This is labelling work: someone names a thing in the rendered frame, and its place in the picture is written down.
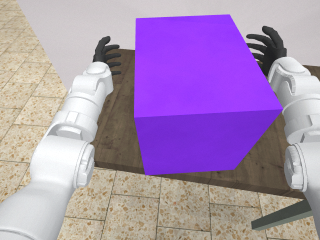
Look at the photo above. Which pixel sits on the robot left forearm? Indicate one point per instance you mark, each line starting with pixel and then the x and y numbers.
pixel 82 106

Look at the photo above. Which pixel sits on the right robot hand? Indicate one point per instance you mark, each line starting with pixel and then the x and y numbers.
pixel 273 50

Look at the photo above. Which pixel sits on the robot left upper arm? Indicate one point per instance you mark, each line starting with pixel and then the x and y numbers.
pixel 36 212

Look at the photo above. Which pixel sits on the carton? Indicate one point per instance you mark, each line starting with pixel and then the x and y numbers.
pixel 201 101

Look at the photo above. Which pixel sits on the left robot hand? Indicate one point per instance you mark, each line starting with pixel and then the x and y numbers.
pixel 101 50

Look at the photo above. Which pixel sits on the table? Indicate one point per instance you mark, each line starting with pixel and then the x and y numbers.
pixel 116 147

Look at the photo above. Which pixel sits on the robot right upper arm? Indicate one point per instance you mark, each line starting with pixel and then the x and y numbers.
pixel 302 171

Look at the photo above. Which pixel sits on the robot right forearm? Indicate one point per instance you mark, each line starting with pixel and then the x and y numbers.
pixel 299 95

